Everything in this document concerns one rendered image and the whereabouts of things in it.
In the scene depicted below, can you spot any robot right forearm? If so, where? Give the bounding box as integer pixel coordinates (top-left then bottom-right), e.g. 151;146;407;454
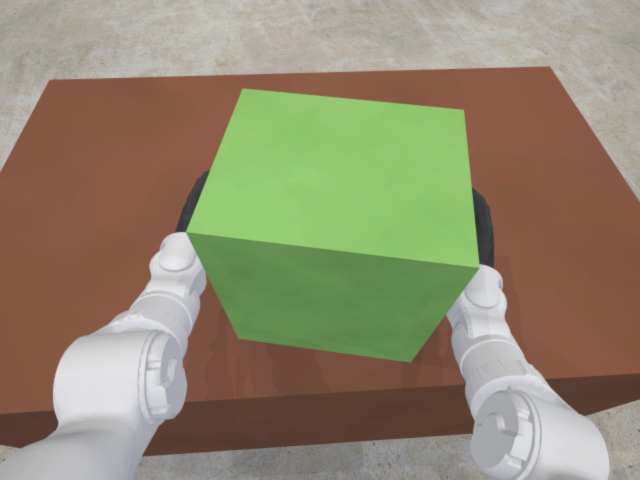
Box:
446;264;609;477

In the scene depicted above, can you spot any right robot hand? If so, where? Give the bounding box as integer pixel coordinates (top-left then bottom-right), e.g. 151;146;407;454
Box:
472;188;494;269

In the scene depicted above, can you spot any right robot upper arm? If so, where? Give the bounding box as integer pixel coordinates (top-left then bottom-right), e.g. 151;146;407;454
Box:
469;389;609;480

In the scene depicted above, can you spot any left robot upper arm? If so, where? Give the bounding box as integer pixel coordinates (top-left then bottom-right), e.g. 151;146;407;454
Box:
0;329;187;480

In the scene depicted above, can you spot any carton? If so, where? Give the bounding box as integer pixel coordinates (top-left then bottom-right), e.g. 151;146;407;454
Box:
186;88;480;363

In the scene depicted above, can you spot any robot left forearm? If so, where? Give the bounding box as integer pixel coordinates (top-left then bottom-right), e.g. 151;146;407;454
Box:
53;232;207;422

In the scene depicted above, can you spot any pedestal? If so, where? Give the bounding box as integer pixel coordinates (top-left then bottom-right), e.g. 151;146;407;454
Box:
0;66;640;457

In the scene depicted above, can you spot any left robot hand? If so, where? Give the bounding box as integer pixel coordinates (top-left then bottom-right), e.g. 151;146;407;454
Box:
175;170;210;233

